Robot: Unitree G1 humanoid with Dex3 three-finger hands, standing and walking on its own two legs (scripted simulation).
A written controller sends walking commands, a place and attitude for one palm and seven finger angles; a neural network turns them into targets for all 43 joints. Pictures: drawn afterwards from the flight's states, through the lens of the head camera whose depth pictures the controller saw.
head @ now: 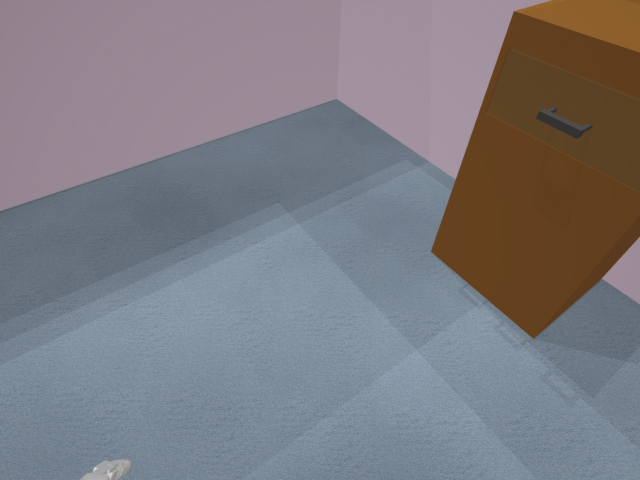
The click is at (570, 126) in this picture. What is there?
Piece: drawer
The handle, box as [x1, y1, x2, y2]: [536, 107, 592, 138]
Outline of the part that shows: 536,117 576,138 580,136 585,130 590,128 592,125 588,123 582,127 554,114 553,112 556,109 555,107 552,107 547,110 540,110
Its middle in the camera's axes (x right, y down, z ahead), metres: +0.60 -0.29 +0.95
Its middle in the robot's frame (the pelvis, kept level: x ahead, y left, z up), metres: +0.94 -0.55 -0.01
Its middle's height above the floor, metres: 0.76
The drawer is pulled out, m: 0.00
